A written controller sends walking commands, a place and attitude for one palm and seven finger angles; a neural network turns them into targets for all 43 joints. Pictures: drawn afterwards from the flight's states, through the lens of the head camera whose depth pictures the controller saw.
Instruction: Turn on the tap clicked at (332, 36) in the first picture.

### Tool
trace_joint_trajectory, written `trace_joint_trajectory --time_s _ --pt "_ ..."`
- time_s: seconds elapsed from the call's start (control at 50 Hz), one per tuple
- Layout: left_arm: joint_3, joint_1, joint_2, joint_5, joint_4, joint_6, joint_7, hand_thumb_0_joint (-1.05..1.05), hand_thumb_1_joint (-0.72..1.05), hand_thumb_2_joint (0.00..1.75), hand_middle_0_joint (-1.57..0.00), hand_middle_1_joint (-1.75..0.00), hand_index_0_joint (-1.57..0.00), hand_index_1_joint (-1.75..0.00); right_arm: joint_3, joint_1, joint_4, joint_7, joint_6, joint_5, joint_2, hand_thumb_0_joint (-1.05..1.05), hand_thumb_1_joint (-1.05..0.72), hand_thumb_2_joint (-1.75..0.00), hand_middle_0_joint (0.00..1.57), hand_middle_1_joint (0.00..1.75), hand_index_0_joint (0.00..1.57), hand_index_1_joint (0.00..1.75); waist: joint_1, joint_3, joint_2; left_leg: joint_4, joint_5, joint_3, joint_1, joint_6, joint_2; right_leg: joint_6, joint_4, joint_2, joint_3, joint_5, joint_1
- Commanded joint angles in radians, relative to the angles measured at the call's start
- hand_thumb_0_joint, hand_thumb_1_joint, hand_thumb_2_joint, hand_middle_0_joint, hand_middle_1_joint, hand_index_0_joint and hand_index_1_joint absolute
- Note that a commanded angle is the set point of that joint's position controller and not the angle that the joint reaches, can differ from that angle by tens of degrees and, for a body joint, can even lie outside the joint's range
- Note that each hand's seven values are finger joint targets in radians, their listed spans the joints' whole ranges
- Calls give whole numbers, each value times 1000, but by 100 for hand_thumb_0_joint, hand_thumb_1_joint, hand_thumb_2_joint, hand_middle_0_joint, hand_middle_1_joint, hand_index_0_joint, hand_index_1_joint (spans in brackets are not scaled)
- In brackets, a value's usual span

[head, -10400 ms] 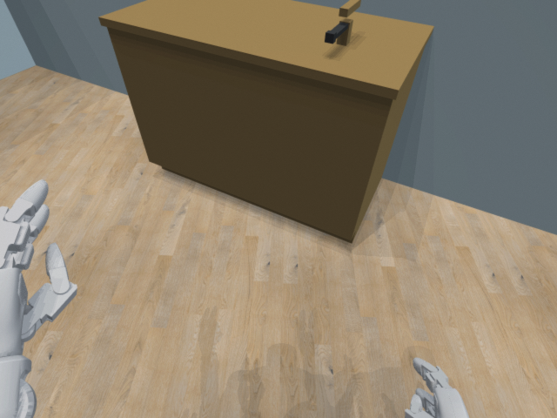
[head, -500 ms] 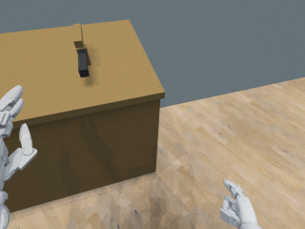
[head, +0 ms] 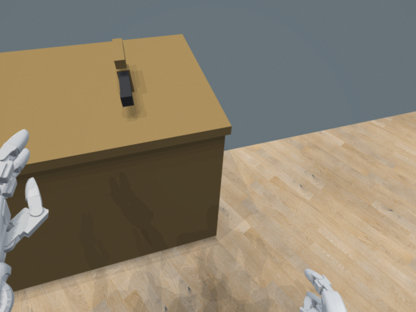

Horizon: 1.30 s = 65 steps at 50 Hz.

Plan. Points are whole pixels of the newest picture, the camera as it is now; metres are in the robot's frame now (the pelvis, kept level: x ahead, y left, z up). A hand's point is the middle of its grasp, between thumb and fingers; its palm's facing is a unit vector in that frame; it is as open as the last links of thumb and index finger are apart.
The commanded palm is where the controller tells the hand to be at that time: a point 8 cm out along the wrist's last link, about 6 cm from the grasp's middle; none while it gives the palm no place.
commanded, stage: shuffle to correct the standing spot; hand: left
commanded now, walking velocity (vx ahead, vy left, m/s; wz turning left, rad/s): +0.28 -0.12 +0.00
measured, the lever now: (126, 98) +0.58 +0.25 +0.09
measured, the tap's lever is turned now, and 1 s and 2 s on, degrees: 0 0 0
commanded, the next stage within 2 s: come to a stop and stand still in 0.88 s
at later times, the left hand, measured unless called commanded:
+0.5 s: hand (89, 157) +0.32 +0.23 +0.16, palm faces +0.42 -0.82 -0.38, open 7.4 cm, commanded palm +0.27 +0.26 +0.17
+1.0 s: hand (154, 118) +0.44 +0.14 +0.15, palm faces +0.44 -0.84 -0.32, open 7.4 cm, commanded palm +0.38 +0.18 +0.17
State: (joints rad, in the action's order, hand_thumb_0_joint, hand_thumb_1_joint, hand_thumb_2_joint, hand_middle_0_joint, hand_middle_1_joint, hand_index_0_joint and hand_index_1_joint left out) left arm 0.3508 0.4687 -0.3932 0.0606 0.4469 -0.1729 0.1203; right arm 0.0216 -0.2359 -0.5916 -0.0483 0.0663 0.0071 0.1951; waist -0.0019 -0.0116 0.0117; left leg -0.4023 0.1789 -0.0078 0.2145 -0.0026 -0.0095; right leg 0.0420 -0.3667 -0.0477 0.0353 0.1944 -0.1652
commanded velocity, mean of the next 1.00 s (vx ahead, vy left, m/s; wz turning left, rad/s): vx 0.20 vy -0.10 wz -0.03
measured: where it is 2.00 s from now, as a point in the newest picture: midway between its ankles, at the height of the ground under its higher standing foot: outside the picture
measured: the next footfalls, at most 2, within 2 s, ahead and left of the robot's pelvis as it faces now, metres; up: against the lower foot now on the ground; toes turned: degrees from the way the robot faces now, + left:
left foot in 0.48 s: +0.20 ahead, +0.11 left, +0.00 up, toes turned +8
right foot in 0.78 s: +0.30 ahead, -0.22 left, +0.00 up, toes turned +2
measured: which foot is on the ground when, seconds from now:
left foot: down 0.00-0.20, up 0.22-0.46, down 0.48-0.78, up 0.80-1.00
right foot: down 0.00-0.48, up 0.50-0.76, down 0.78-1.00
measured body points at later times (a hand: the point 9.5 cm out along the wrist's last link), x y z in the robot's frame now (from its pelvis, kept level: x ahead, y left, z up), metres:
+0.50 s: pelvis +0.10 -0.02 -0.03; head +0.13 -0.01 +0.42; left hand +0.29 +0.27 +0.18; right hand +0.27 -0.26 -0.11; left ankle +0.16 +0.10 -0.75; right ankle +0.01 -0.08 -0.74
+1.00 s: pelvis +0.22 -0.10 -0.02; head +0.25 -0.09 +0.43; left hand +0.42 +0.18 +0.16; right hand +0.38 -0.34 -0.11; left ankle +0.24 +0.00 -0.73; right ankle +0.23 -0.21 -0.74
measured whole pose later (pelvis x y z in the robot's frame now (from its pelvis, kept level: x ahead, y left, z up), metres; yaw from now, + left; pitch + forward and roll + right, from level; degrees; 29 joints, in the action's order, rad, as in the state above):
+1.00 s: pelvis +0.22 -0.10 -0.02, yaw +0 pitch -1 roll -1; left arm 0.35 0.40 -0.32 0.04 0.52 -0.14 0.16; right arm 0.02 -0.19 -0.63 -0.05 0.04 0.01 0.23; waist -0.01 -0.06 -0.03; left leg -0.79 0.37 0.12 0.40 -0.01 -0.07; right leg 0.03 -0.65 0.04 0.15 0.33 -0.31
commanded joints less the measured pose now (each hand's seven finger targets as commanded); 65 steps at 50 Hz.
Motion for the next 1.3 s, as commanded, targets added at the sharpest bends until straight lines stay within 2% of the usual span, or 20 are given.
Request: trace_joint_trajectory --time_s 0.0,0.14,0.2,0.28,0.42,0.44,0.48,0.5,0.62,0.72,0.74,0.78,0.88,0.96,1.0,1.02,1.12,1.18,1.22,1.28 --pt "67 -71 -106 -2 160 -29 18 0 90 90 -20 -30 -20 -30 -47 123 160 -17 52 3 127 0 -90 -90 20 30 20 30 -1 43 109 203 515 -199 65 66 -138 -22 -94 -1 -26 256 -75" --pt "66 -147 -126 -31 215 -31 33 0 90 90 -20 -30 -20 -30 -49 109 140 -17 59 -7 122 0 -90 -90 20 30 20 30 -10 61 112 10 363 -155 160 99 -161 18 -55 35 -20 193 50" --pt "75 -172 -142 -19 236 -26 31 0 90 90 -20 -30 -20 -30 -66 125 149 -2 54 2 118 0 -90 -90 20 30 20 30 -27 -6 -212 -613 315 49 492 12 8 219 173 368 -595 359 129" --pt "123 -149 -178 -20 256 -77 42 0 90 90 -20 -30 -20 -30 -45 120 123 11 52 3 102 0 -90 -90 20 30 20 30 -18 16 31 -746 235 -5 578 -15 -78 246 33 344 -388 -317 214" --pt "119 -130 -146 9 248 -75 37 0 90 90 -20 -30 -20 -30 -57 100 147 -2 60 -13 94 0 -90 -90 20 30 20 30 -10 139 -63 -134 -104 228 -72 33 19 85 -274 152 -63 -459 4" --pt "125 -136 -153 15 280 -80 36 0 90 90 -20 -30 -20 -30 -70 79 153 -6 58 -9 114 0 -90 -90 20 30 20 30 14 204 3 -99 -190 123 -297 87 -45 22 -484 121 -42 -415 -132" --pt "124 -128 -149 27 299 -95 33 0 90 90 -20 -30 -20 -30 -65 107 176 5 52 -7 125 0 -90 -90 20 30 20 30 8 280 299 -3 -303 -520 -506 303 -449 -43 -1018 -23 -85 348 -502" --pt "145 -151 -187 23 296 -89 24 0 90 90 -20 -30 -20 -30 -59 129 176 13 55 -12 124 0 -90 -90 20 30 20 30 3 194 144 66 -205 -571 -364 325 -476 -23 -1099 -10 -157 322 -550" --pt "207 0 -182 -2 391 -80 12 0 90 90 -20 -30 -20 -30 -74 134 160 27 64 2 119 0 -90 -90 20 30 20 30 -36 84 214 76 6 3 126 163 -304 -27 -648 149 -33 110 -291" --pt "194 -23 -148 -3 250 -64 30 0 90 90 -20 -30 -20 -30 -62 86 161 11 74 14 112 0 -90 -90 20 30 20 30 -22 111 122 -139 234 143 224 66 -224 -63 -231 41 172 27 50" --pt "196 -65 -166 -8 215 -56 38 0 90 90 -20 -30 -20 -30 -60 75 153 6 73 13 104 0 -90 -90 20 30 20 30 -23 119 -8 -307 322 171 256 39 -168 -42 -156 71 102 94 91" --pt "187 -117 -190 -20 169 -25 48 0 90 90 -20 -30 -20 -30 -51 105 169 -6 76 18 85 0 -90 -90 20 30 20 30 -37 84 -409 -788 484 111 471 -7 -21 154 93 403 -533 204 56" --pt "104 -211 -149 -32 243 -39 53 0 90 90 -20 -30 -20 -30 -28 154 111 -3 43 11 95 0 -90 -90 20 30 20 30 -15 73 -198 -639 320 33 314 -5 -124 160 -29 359 -215 -170 -42" --pt "119 -169 -164 -16 416 -58 67 0 90 90 -20 -30 -20 -30 -45 132 130 -10 42 -12 91 0 -90 -90 20 30 20 30 6 173 -13 -143 21 170 -17 -12 -9 86 -212 224 -13 -30 -61" --pt "142 -119 -174 -15 526 -85 73 0 90 90 -20 -30 -20 -30 -73 130 168 -12 44 -12 140 0 -90 -90 20 30 20 30 -6 186 383 -3 -184 -236 -225 93 -251 -21 -529 95 57 194 -323" --pt "147 -105 -191 -25 530 -103 71 0 90 90 -20 -30 -20 -30 -67 130 174 0 52 -12 119 0 -90 -90 20 30 20 30 -11 167 407 61 -348 -385 -222 182 -377 -34 -654 68 5 392 -390" --pt "192 -34 -196 -14 413 -86 72 0 90 90 -20 -30 -20 -30 -55 88 149 17 90 -7 99 0 -90 -90 20 30 20 30 -4 137 334 -83 -658 -23 -184 68 -236 -41 -277 80 38 171 -224" --pt "161 58 -129 -11 192 -48 61 0 90 90 -20 -30 -20 -30 -49 66 150 11 81 10 108 0 -90 -90 20 30 20 30 0 123 93 -175 -393 75 -2 11 -173 -39 -47 80 34 -277 40" --pt "159 6 -146 -9 140 -36 60 0 90 90 -20 -30 -20 -30 -41 69 159 5 74 7 96 0 -90 -90 20 30 20 30 18 137 -121 -306 -37 106 131 -42 -49 31 -72 259 -174 -801 97" --pt "132 0 -135 -15 61 -13 50 0 90 90 -20 -30 -20 -30 -39 95 150 0 53 18 100 0 -90 -90 20 30 20 30 -9 98 -231 -509 334 -2 242 -29 -32 76 -44 386 -273 -851 65"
